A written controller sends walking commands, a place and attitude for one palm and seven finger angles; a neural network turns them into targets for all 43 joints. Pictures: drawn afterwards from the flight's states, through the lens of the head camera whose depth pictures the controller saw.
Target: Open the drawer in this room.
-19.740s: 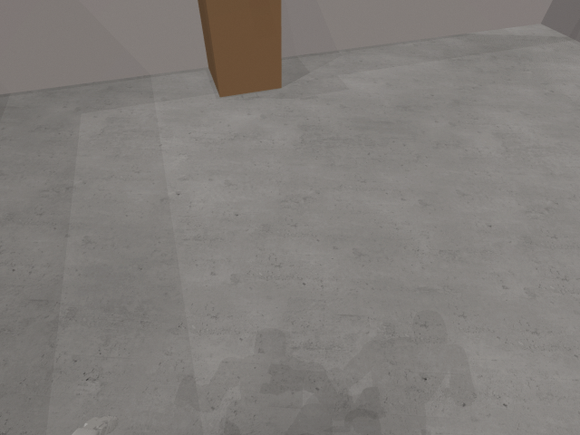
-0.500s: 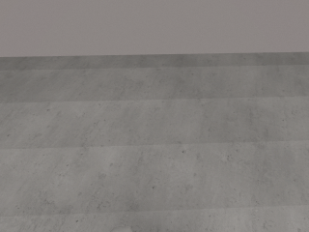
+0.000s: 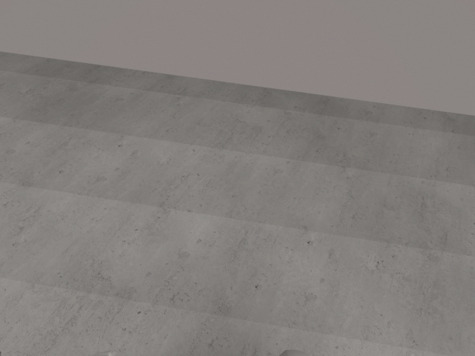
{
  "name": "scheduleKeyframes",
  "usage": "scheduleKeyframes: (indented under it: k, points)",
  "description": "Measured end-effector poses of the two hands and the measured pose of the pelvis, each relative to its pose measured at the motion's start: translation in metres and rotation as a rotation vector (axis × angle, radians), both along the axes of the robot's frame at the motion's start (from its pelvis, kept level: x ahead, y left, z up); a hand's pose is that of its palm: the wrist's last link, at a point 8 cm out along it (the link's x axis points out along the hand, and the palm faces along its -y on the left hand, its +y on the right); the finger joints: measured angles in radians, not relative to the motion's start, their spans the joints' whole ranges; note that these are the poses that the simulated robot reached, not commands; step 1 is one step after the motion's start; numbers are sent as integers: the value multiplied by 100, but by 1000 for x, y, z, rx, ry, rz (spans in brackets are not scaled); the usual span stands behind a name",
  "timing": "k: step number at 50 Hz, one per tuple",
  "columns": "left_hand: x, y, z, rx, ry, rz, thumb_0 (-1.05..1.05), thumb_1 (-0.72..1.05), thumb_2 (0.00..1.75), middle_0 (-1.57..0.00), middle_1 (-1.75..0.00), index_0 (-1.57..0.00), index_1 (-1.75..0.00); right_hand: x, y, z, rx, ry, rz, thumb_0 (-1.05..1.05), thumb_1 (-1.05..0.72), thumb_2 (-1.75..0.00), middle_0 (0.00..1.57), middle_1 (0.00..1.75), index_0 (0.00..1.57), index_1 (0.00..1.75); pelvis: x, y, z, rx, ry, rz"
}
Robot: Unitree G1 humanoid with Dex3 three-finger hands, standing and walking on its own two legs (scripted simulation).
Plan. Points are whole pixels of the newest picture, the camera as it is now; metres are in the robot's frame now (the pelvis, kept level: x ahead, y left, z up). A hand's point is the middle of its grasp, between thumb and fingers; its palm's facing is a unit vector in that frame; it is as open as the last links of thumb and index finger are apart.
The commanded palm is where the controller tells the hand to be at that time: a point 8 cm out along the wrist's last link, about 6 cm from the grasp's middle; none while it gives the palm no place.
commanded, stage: turn or walk to find it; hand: left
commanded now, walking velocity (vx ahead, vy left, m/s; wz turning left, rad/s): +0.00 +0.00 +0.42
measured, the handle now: out of the picture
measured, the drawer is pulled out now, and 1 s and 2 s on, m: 0.00 0.00 0.00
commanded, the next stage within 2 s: none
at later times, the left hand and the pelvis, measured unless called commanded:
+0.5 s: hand out of the picture -0.04 +0.14 -0.16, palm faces +0.27 -0.93 -0.26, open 7.4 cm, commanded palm none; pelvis -0.03 -0.05 +0.00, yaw +15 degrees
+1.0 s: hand out of the picture -0.10 +0.21 -0.17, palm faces +0.47 -0.85 -0.24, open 7.4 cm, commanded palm none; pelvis -0.07 -0.01 +0.00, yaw +26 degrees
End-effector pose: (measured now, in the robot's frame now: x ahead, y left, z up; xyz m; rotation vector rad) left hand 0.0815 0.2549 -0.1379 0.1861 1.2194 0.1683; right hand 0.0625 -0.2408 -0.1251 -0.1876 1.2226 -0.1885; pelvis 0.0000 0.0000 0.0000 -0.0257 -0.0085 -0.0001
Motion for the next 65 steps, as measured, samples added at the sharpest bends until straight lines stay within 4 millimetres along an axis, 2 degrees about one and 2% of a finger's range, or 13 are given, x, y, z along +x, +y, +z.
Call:
scheduleKeyframes:
  k: [5,8,10,15,21,27,33,36,42,47,52,58,65]
  points:
    - [6,-23,8,10,-57,4,1,90,90,-19,-30,-20,-30,-28,-17,-15,27,72,-1,1,-90,-90,20,30,20,30,-10,-17,-4,13,14,47]
    - [1,-38,10,28,-92,20,1,90,90,-20,-30,-20,-30,-41,-32,-29,46,107,6,1,-91,-90,20,30,20,30,-15,-32,-10,35,22,76]
    - [-10,-47,12,41,-96,34,1,90,90,-20,-30,-20,-30,-45,-42,-35,56,125,13,1,-91,-90,20,30,20,30,-19,-40,-12,30,14,97]
    - [-52,-62,19,46,-46,105,1,90,90,-20,-30,-21,-30,-43,-60,-33,56,154,53,1,-91,-90,20,30,20,30,-23,-52,-5,49,-1,151]
    - [-100,-71,15,30,16,203,1,90,90,-20,-30,-21,-30,-29,-66,-29,33,176,132,1,-91,-90,20,30,20,30,-27,-56,-2,59,-1,218]
    - [-158,-64,5,7,89,309,1,90,90,-20,-30,-21,-30,10,-44,-23,4,138,252,1,-91,-90,19,30,20,30,-35,-46,-4,59,5,279]
    - [-221,-40,-21,-29,173,417,1,90,90,-20,-30,-21,-30,63,7,-13,-29,-17,390,1,-91,-90,19,30,20,30,-49,-21,-17,28,6,339]
    - [-240,-28,-25,-33,215,448,1,90,90,-20,-30,-21,-30,76,31,-1,-31,-83,437,1,-91,-90,19,30,20,30,-55,-13,-15,30,-3,348]
    - [-236,-11,-13,-30,142,481,1,91,90,-19,-30,-20,-30,76,56,12,-26,-101,494,1,-91,-90,20,30,20,30,-65,-6,-3,0,-7,402]
    - [-219,-6,-5,-12,60,483,1,90,90,-19,-30,-20,-30,62,58,8,-2,-70,505,1,-91,-90,20,30,20,30,-69,-9,0,-1,-3,439]
    - [-196,-11,2,10,-4,477,1,90,90,-19,-30,-20,-30,41,40,-5,14,-5,494,1,-90,-90,20,30,20,30,-70,-21,-2,7,6,479]
    - [-177,-35,9,57,-82,482,1,90,90,-20,-30,-20,-30,24,2,-31,33,86,484,1,-90,-90,20,30,20,30,-66,-47,-13,32,25,532]
    - [-204,-74,19,61,-50,558,1,90,90,-20,-30,-21,-30,25,-25,-36,23,158,519,1,-91,-90,20,30,20,30,-66,-64,-6,51,2,614]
